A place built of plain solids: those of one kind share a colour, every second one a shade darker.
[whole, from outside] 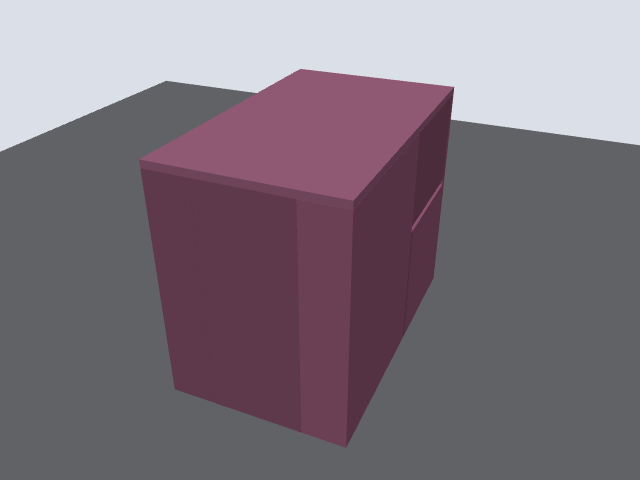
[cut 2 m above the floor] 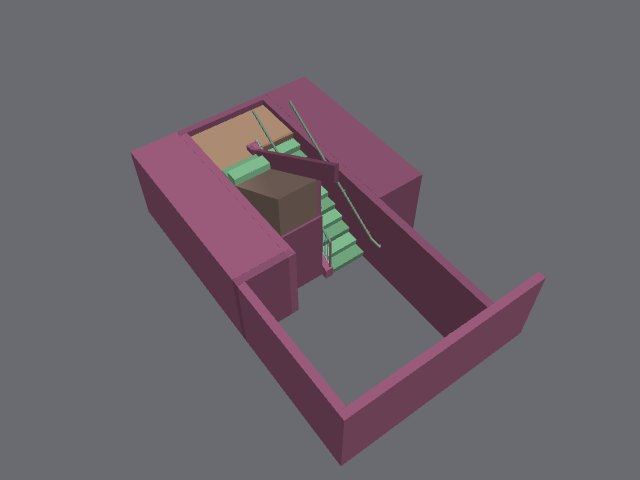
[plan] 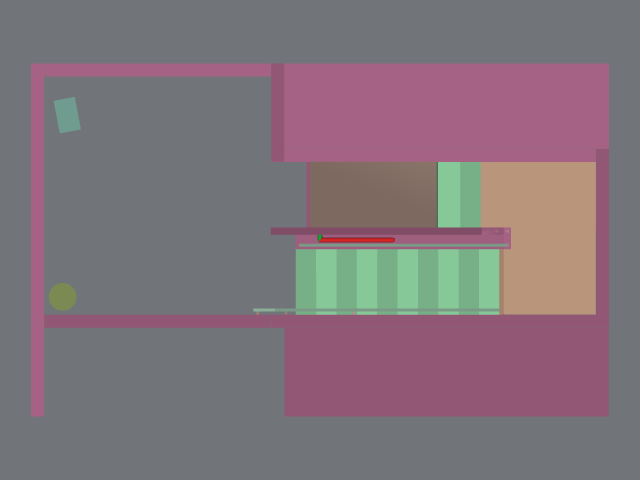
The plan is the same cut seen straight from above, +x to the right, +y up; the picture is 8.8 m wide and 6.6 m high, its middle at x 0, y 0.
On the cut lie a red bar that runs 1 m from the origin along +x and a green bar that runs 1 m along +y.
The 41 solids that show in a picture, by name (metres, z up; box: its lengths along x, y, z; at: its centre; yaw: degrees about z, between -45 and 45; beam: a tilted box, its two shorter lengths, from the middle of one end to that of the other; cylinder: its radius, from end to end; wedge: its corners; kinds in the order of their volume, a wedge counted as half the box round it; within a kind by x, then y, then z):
{
 "wall_1": {"box": [0.18, 4.85, 6.6], "at": [-3.88, 0.0, 3.0]},
 "wall_2": {"box": [3.12, 0.18, 3.82], "at": [-2.23, -1.12, 1.61]},
 "wall_3": {"box": [3.48, 1.17, 2.6], "at": [-2.23, 1.84, 5.0]},
 "wall_4": {"box": [3.12, 0.18, 3.82], "at": [-2.23, 2.34, 1.61]},
 "wall_5": {"wedge": [[-0.68, 0.07, 3.39], [-0.68, 0.07, 3.84], [-0.68, 0.17, 3.39], [-0.68, 0.17, 3.84], [2.17, 0.07, 1.68], [2.17, 0.17, 1.68], [2.23, 0.07, 2.11], [2.23, 0.17, 2.11]]},
 "wall_6": {"box": [0.18, 1.35, 3.82], "at": [-0.58, 1.75, 1.61]},
 "wall_7": {"wedge": [[-0.34, -0.13, -0.3], [-0.34, -0.13, 0.26], [-0.34, 0.08, -0.3], [-0.34, 0.08, 0.26], [2.53, -0.13, -0.3], [2.53, -0.13, 1.98], [2.53, 0.08, -0.3], [2.53, 0.08, 1.98]]},
 "wall_8": {"wedge": [[-0.14, 0.07, -0.05], [-0.14, 0.07, 3.07], [-0.14, 0.17, -0.05], [-0.14, 0.17, 3.07], [2.18, 0.07, -0.05], [2.18, 0.07, 1.68], [2.18, 0.17, -0.05], [2.18, 0.17, 1.68]]},
 "wall_9": {"box": [0.1, 1.0, 3.14], "at": [-0.14, 0.57, 1.52]},
 "wall_10": {"box": [4.47, 0.18, 6.6], "at": [1.56, -1.12, 3.0]},
 "wall_11": {"box": [4.47, 0.18, 6.6], "at": [1.56, 1.16, 3.0]},
 "wall_12": {"box": [4.47, 1.22, 6.6], "at": [1.74, -1.82, 3.0]},
 "wall_13": {"box": [4.47, 1.17, 6.6], "at": [1.74, 1.84, 3.0]},
 "wall_14": {"wedge": [[2.16, 0.07, 1.65], [2.16, 0.17, 1.65], [2.22, 0.07, 2.11], [2.22, 0.17, 2.11], [2.44, 0.07, 1.65], [2.44, 0.07, 1.98], [2.44, 0.17, 1.65], [2.44, 0.17, 1.98]]},
 "wall_15": {"box": [0.09, 0.1, 0.33], "at": [2.48, 0.12, 1.82]},
 "wall_16": {"box": [0.1, 0.3, 0.18], "at": [2.58, 0.02, 1.89]},
 "wall_17": {"box": [0.18, 2.46, 6.6], "at": [3.88, 0.02, 3.0]},
 "roof_1": {"box": [7.95, 4.85, 0.2], "at": [0.0, 0.0, 6.4]},
 "fill_1": {"wedge": [[-0.14, 0.12, -0.05], [-0.14, 0.12, 3.07], [-0.14, 1.08, -0.05], [-0.14, 1.08, 3.07], [2.18, 0.12, -0.05], [2.18, 0.12, 1.68], [2.18, 1.08, -0.05], [2.18, 1.08, 1.68]]},
 "tread_1": {"wedge": [[-0.33, -1.03, 0.17], [-0.33, -0.13, 0.17], [-0.3, -1.03, -0.05], [-0.3, -0.13, -0.05], [-0.03, -1.03, 0.17], [-0.03, -0.13, 0.17], [0.0, -1.03, -0.02], [0.0, -0.13, -0.02]]},
 "tread_2": {"wedge": [[-0.05, -1.03, 0.34], [-0.05, -0.13, 0.34], [-0.01, -1.03, 0.0], [-0.01, -0.13, 0.0], [0.25, -1.03, 0.34], [0.25, -0.13, 0.34], [0.28, -1.03, 0.17], [0.28, -0.13, 0.17]]},
 "tread_3": {"wedge": [[0.23, -1.03, 0.51], [0.23, -0.13, 0.51], [0.27, -1.03, 0.17], [0.27, -0.13, 0.17], [0.53, -1.03, 0.51], [0.53, -0.13, 0.51], [0.55, -0.13, 0.34], [0.56, -1.03, 0.34]]},
 "tread_4": {"wedge": [[0.51, -1.03, 0.67], [0.51, -0.13, 0.67], [0.55, -1.03, 0.34], [0.55, -0.13, 0.34], [0.81, -1.03, 0.68], [0.81, -0.13, 0.67], [0.83, -1.03, 0.51], [0.83, -0.13, 0.51]]},
 "tread_5": {"wedge": [[0.79, -1.03, 0.84], [0.79, -0.13, 0.84], [0.83, -1.03, 0.5], [0.83, -0.13, 0.5], [1.09, -1.03, 0.84], [1.09, -0.13, 0.84], [1.11, -1.03, 0.67], [1.11, -0.13, 0.67]]},
 "tread_6": {"wedge": [[1.06, -0.13, 1.01], [1.07, -1.03, 1.01], [1.11, -1.03, 0.67], [1.11, -0.13, 0.67], [1.37, -1.03, 1.01], [1.37, -0.13, 1.01], [1.4, -1.03, 0.84], [1.4, -0.13, 0.84]]},
 "tread_7": {"wedge": [[1.35, -1.03, 1.18], [1.35, -0.13, 1.18], [1.39, -1.03, 0.84], [1.39, -0.13, 0.84], [1.65, -1.03, 1.18], [1.65, -0.13, 1.18], [1.68, -1.03, 1.01], [1.68, -0.13, 1.01]]},
 "tread_8": {"wedge": [[1.6, 0.17, 2.02], [1.6, 1.07, 2.02], [1.62, 0.17, 2.19], [1.62, 1.07, 2.19], [1.88, 0.17, 1.85], [1.88, 1.07, 1.85], [1.93, 0.17, 2.19], [1.93, 1.07, 2.19]]},
 "tread_9": {"wedge": [[1.63, -1.03, 1.35], [1.63, -0.13, 1.34], [1.67, -1.03, 1.01], [1.67, -0.13, 1.01], [1.93, -1.03, 1.35], [1.93, -0.13, 1.34], [1.96, -1.03, 1.18], [1.96, -0.13, 1.18]]},
 "tread_10": {"wedge": [[1.88, 0.17, 1.85], [1.88, 1.07, 1.85], [1.9, 0.17, 2.02], [1.9, 1.07, 2.02], [2.16, 0.17, 1.68], [2.16, 1.07, 1.68], [2.21, 0.17, 2.02], [2.21, 1.07, 2.02]]},
 "tread_11": {"wedge": [[1.91, -1.03, 1.51], [1.91, -0.13, 1.51], [1.95, -1.03, 1.18], [1.95, -0.13, 1.18], [2.21, -1.03, 1.51], [2.21, -0.13, 1.51], [2.24, -1.03, 1.35], [2.24, -0.13, 1.35]]},
 "tread_12": {"wedge": [[2.19, -1.03, 1.68], [2.19, -0.13, 1.68], [2.23, -1.03, 1.34], [2.23, -0.13, 1.34], [2.49, -1.03, 1.68], [2.49, -0.13, 1.68], [2.52, -1.03, 1.51], [2.52, -0.13, 1.51]]},
 "floor_1": {"wedge": [[2.16, 0.17, 1.65], [2.16, 1.07, 1.65], [2.18, 0.17, 1.85], [2.18, 1.07, 1.85], [2.53, 0.17, 1.85], [2.53, 1.07, 1.85], [2.55, 0.17, 1.65], [2.55, 1.07, 1.65]]},
 "floor_2": {"wedge": [[2.47, -1.03, 1.85], [2.47, -0.13, 1.85], [2.49, -1.03, 1.65], [2.49, -0.13, 1.65], [2.53, -1.03, 1.85], [2.53, -0.13, 1.85], [2.55, -1.03, 1.65], [2.55, -0.13, 1.65]]},
 "floor_3": {"box": [1.27, 2.1, 0.2], "at": [3.16, 0.02, 1.75]},
 "guard_rail_1": {"box": [0.3, 0.043, 0.043], "at": [-0.77, -0.96, 0.95]},
 "guard_rail_2": {"wedge": [[-0.62, -0.98, 0.93], [-0.62, -0.98, 0.98], [-0.62, -0.94, 0.93], [-0.62, -0.94, 0.98], [2.47, -0.98, 2.78], [2.47, -0.98, 2.83], [2.47, -0.94, 2.78], [2.47, -0.94, 2.83]]},
 "guard_rail_3": {"wedge": [[-0.29, -0.09, 0.33], [-0.29, -0.09, 0.36], [-0.29, -0.05, 0.33], [-0.29, -0.05, 0.36], [2.58, -0.09, 2.05], [2.58, -0.09, 2.07], [2.58, -0.05, 2.05], [2.58, -0.05, 2.07]]},
 "guard_rail_4": {"wedge": [[-0.29, -0.09, 1.13], [-0.29, -0.09, 1.18], [-0.29, -0.05, 1.13], [-0.29, -0.05, 1.18], [2.58, -0.09, 2.84], [2.58, -0.09, 2.89], [2.58, -0.05, 2.84], [2.58, -0.05, 2.89]]},
 "bin_1": {"cylinder": 0.19, "from": [-3.54, -0.78, 0.0], "to": [-3.54, -0.78, 0.75]},
 "bucket_1": {"box": [0.3, 0.46, 0.39], "at": [-3.48, 1.72, 0.14], "yaw": 10.5},
 "guard_post_1": {"cylinder": 0.024, "from": [-0.29, -0.07, 0.29], "to": [-0.29, -0.07, 1.15]}
}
